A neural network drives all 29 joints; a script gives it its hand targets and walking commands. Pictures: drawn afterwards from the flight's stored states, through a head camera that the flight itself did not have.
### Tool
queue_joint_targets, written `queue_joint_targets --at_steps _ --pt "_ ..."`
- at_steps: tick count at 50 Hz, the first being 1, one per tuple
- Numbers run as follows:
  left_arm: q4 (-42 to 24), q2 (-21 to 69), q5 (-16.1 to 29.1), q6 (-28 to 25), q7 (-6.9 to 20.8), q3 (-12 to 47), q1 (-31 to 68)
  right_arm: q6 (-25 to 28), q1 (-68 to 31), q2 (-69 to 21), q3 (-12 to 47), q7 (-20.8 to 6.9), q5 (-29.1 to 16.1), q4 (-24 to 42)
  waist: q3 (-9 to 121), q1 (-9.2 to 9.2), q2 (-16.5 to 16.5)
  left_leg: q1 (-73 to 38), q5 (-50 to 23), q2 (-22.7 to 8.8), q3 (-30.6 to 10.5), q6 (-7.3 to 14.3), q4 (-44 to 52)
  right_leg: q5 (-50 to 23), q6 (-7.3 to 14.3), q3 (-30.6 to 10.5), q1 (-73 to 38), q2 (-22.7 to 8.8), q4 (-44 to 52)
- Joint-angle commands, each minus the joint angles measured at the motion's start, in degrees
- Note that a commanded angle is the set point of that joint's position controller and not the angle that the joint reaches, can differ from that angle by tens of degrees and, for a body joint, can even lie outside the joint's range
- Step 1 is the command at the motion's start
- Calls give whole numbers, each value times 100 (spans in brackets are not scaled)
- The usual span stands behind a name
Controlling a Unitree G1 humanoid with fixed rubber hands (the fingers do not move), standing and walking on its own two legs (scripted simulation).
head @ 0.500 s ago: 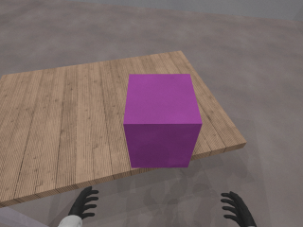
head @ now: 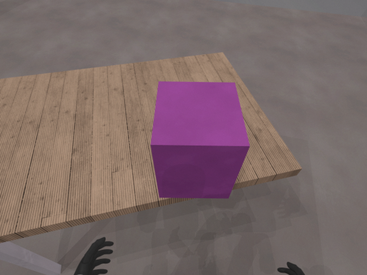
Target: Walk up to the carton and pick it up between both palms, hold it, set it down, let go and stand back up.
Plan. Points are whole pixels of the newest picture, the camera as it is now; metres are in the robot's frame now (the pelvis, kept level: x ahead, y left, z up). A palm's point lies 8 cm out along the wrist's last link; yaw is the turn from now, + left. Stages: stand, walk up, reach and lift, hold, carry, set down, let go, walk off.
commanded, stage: stand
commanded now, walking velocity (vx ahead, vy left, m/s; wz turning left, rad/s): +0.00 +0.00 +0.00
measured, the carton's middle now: (195, 142) +0.45 +0.00 +0.00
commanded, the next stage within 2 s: none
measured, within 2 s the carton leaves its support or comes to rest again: neither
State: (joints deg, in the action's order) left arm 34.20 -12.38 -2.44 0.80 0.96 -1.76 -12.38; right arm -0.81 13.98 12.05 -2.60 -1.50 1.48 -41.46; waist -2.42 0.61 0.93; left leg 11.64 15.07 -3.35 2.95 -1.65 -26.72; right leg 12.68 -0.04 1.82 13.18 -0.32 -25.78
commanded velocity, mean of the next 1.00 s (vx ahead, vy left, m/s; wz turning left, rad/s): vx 0.00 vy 0.00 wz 0.00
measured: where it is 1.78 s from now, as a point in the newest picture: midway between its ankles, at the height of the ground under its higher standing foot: outside the picture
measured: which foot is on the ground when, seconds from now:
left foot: down 0.00-1.00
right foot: down 0.00-1.00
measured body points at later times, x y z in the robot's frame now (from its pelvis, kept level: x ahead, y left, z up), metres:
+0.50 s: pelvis +0.01 +0.01 +0.00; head +0.01 +0.02 +0.45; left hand +0.08 +0.26 -0.13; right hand +0.06 -0.23 -0.13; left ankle -0.01 +0.13 -0.74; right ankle +0.01 -0.12 -0.74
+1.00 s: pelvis +0.00 +0.01 +0.00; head +0.00 +0.02 +0.45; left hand +0.01 +0.25 -0.15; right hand +0.00 -0.22 -0.14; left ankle -0.01 +0.13 -0.74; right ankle +0.01 -0.12 -0.74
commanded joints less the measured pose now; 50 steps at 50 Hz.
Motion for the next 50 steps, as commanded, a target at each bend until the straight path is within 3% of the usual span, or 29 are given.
queue_joint_targets --at_steps 1,2,4,5,7,10,11,12,14,16,19,24,28,30,31,32,36,37,40,45,50 --pt "-268 -612 -3 -246 -35 -157 100 126 71 568 -130 -33 11 392 861 -50 -37 156 -744 -240 -260 136 220 -1283 29 -393 -420 -459 133" --pt "-213 -529 47 -237 -35 -119 49 136 103 666 -158 -32 4 360 988 -1 145 209 -721 -273 -307 166 229 -1197 29 -355 -512 -464 127" --pt "-96 -613 52 -258 -34 -141 -165 139 125 602 -138 -12 21 288 781 35 -56 181 -824 -272 -281 154 231 -1166 59 -422 -350 -479 128" --pt "-15 -501 67 -242 -53 -98 -140 124 219 650 -154 8 33 228 447 -20 73 286 -680 -257 -334 137 294 -1035 44 -418 -142 -430 217" --pt "51 -505 60 -224 -77 -105 -195 128 364 645 -153 16 41 131 321 -54 -167 419 -550 -246 -338 187 390 -757 36 -416 -187 -419 247" --pt "250 -513 91 -234 -110 -92 -456 133 558 642 -143 74 35 56 103 -43 -139 332 -510 -271 -395 200 465 -648 41 -465 32 -423 268" --pt "280 -486 87 -232 -98 -104 -413 140 624 598 -131 82 14 -29 82 -37 -288 440 -493 -297 -473 210 521 -585 38 -438 -57 -418 307" --pt "298 -567 90 -246 -98 -123 -384 140 658 574 -101 98 0 -17 110 -37 -60 441 -476 -270 -479 202 501 -608 47 -419 -108 -391 289" --pt "412 -497 73 -247 -96 -119 -491 162 710 538 -99 91 9 -86 228 -35 -284 406 -506 -271 -467 250 555 -590 28 -412 -198 -432 286" --pt "498 -559 80 -250 -123 -127 -520 189 628 576 -104 99 10 -76 390 -31 -111 178 -667 -269 -479 237 468 -720 36 -405 -188 -433 276" --pt "603 -507 101 -242 -117 -105 -588 182 687 596 -95 120 11 -147 379 -14 -139 254 -483 -249 -458 250 526 -511 9 -346 -136 -402 353" --pt "870 -520 131 -280 -175 -115 -635 199 760 552 -105 166 3 -349 466 -46 68 5 -881 -250 -447 305 464 -849 9 -372 -184 -451 350" --pt "1074 -459 131 -243 -196 -125 -729 197 904 554 -85 191 4 -513 180 -66 -277 265 -981 -275 -466 309 581 -948 21 -339 -349 -477 345" --pt "1214 -457 148 -228 -193 -125 -867 178 913 517 -92 205 -8 -626 -50 14 -136 285 -712 -257 -471 310 644 -685 16 -350 -140 -449 450" --pt "1285 -469 120 -219 -204 -129 -814 173 927 536 -90 222 9 -690 -49 -40 -156 204 -655 -242 -459 321 665 -669 27 -395 -123 -476 459" --pt "1333 -516 119 -214 -221 -134 -807 180 987 493 -62 233 -12 -684 67 -96 -81 201 -711 -255 -463 323 628 -783 14 -363 -238 -462 444" --pt "1559 -440 158 -220 -230 -124 -924 188 966 477 -51 264 -21 -857 236 -24 -144 79 -922 -233 -450 316 655 -906 21 -366 -434 -484 436" --pt "1627 -437 161 -216 -236 -122 -830 203 959 513 -45 255 -11 -854 189 -64 12 38 -1021 -248 -454 318 664 -975 10 -343 -402 -475 451" --pt "1783 -406 179 -227 -249 -119 -954 179 1070 397 -11 275 -37 -1102 170 -19 -180 -78 -1094 -226 -392 294 649 -914 54 -340 -342 -486 509" --pt "2028 -391 172 -173 -258 -85 -900 161 1084 407 2 300 -37 -1259 94 -66 110 -35 -801 -229 -443 305 721 -722 21 -328 -355 -440 581" --pt "2301 -149 181 -140 -278 -1 -1062 118 1139 279 68 326 -13 -1472 -408 -59 -351 234 -326 -201 -462 291 873 -493 13 -364 -169 -443 650"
